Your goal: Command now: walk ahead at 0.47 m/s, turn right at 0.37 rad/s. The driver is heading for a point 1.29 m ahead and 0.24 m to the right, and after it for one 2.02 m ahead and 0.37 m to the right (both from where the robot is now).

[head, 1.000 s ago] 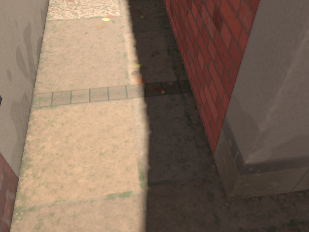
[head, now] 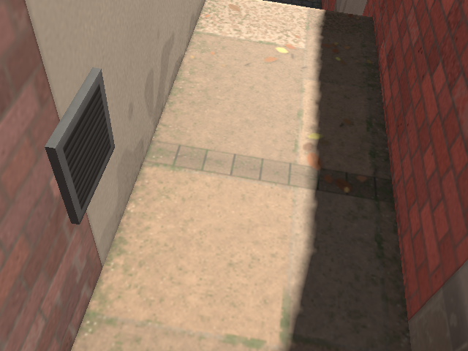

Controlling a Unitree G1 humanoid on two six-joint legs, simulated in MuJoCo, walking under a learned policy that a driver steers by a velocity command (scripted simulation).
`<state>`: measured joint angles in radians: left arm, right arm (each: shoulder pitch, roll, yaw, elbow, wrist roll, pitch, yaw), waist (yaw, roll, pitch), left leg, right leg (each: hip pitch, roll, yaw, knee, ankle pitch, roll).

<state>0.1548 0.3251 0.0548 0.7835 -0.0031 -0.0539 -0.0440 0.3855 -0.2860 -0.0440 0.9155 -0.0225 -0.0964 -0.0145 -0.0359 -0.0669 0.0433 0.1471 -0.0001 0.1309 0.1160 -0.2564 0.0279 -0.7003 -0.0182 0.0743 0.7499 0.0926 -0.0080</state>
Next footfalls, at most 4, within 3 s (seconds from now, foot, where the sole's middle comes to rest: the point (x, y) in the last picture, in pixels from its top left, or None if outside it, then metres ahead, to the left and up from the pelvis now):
0.20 right None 0.27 -0.12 -0.78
0.64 left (224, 312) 0.61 -0.03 -0.78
1.12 right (324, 264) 0.77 -0.36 -0.78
1.66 left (252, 171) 1.16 -0.15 -0.78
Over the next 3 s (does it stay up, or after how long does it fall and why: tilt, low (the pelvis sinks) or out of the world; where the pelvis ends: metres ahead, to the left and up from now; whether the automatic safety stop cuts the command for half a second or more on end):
stays up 1.78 -0.29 -0.01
